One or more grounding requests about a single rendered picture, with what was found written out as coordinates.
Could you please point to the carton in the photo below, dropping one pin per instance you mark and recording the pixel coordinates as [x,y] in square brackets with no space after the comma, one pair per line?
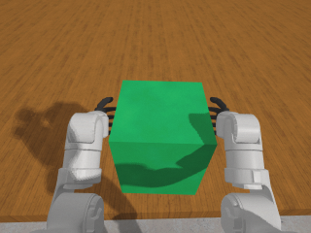
[162,137]

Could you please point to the right robot forearm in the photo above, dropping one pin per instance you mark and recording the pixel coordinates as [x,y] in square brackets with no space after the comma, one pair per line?
[243,153]

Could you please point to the right robot hand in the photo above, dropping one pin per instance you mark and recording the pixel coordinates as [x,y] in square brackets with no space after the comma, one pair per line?
[222,108]

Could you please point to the robot right upper arm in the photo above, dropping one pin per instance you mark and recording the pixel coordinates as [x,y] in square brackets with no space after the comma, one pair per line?
[249,213]

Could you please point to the robot left upper arm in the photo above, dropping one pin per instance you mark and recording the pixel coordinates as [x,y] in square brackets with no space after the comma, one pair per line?
[75,212]

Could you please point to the left robot forearm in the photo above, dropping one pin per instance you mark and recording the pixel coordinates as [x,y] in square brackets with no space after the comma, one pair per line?
[83,146]

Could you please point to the left robot hand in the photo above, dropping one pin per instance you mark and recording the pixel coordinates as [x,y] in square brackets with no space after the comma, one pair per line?
[100,107]

